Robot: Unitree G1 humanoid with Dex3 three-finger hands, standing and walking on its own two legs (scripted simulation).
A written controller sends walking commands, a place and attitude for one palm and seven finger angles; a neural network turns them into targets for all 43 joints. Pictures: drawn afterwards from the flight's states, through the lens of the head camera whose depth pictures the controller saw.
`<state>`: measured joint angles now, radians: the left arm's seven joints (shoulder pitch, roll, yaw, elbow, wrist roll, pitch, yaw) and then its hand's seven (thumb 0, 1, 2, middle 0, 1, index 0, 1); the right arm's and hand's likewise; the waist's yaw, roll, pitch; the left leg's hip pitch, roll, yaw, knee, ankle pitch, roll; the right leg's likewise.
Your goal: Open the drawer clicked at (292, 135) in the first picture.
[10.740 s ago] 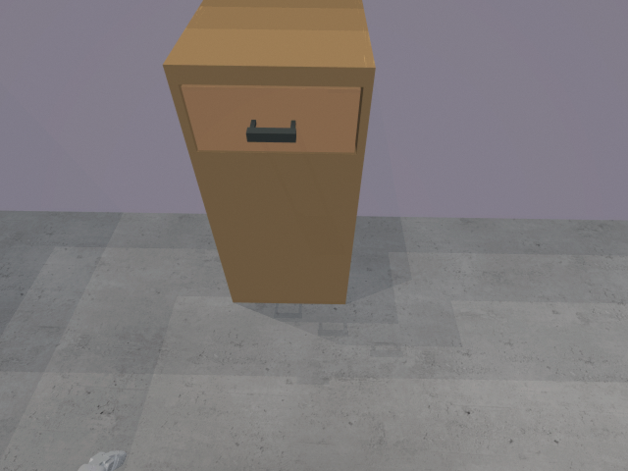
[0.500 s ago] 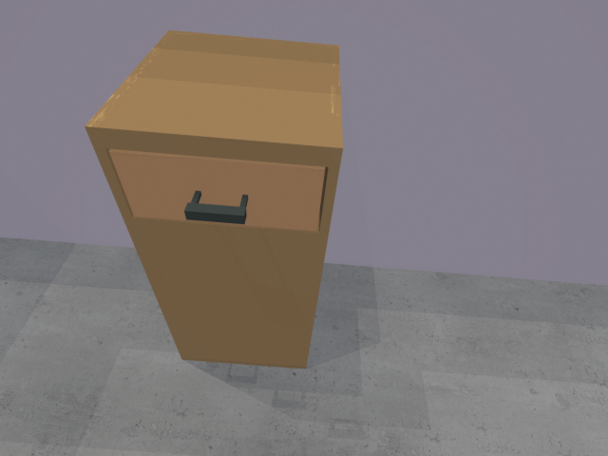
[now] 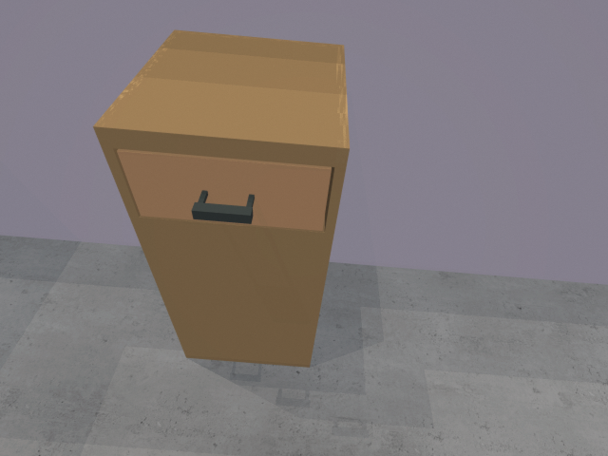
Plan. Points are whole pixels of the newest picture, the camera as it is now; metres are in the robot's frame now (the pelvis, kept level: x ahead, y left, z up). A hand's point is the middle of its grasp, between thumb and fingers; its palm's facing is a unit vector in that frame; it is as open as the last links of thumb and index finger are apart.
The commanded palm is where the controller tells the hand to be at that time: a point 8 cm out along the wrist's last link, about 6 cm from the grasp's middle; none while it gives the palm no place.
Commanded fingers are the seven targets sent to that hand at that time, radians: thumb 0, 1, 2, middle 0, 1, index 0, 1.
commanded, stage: look again from close up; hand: left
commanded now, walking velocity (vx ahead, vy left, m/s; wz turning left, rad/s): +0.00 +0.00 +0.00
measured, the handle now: (225, 205) +0.53 +0.18 +0.00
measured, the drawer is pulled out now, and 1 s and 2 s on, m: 0.00 0.00 0.00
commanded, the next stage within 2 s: raise the hand with hooked fingers in 0.50 s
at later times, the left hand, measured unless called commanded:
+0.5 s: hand out of the picture -0.04 +0.13 -0.18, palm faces +0.04 -0.99 -0.13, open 7.4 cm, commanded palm none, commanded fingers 0.00 0.90 0.90 -0.20 -0.30 -0.20 -0.30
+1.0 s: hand (214, 403) +0.20 +0.13 -0.05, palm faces -0.01 -0.23 -0.97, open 8.4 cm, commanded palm +0.16 +0.17 -0.01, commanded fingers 0.00 0.41 0.69 -0.23 -0.62 -0.23 -0.62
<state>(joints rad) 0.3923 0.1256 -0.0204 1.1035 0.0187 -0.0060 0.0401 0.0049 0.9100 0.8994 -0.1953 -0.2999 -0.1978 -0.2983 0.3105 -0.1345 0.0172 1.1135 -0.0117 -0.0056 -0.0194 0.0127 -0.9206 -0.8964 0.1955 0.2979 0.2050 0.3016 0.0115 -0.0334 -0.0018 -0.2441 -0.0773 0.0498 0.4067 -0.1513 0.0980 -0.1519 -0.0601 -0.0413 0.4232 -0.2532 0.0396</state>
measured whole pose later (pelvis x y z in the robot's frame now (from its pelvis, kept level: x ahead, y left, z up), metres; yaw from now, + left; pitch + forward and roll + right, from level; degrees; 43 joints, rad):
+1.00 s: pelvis +0.00 -0.05 -0.04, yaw -4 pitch +8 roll +2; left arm 0.41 0.26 -0.11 0.05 1.02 -0.02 0.43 0.02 0.65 0.78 -0.21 -0.47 -0.22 -0.47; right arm 0.08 -0.26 -0.03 0.54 -0.04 0.03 0.03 0.02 -0.92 -0.90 0.19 0.30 0.20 0.30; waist 0.06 0.00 -0.14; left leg -0.58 0.00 0.11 0.75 -0.31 0.02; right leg -0.55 0.01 0.04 0.85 -0.43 -0.03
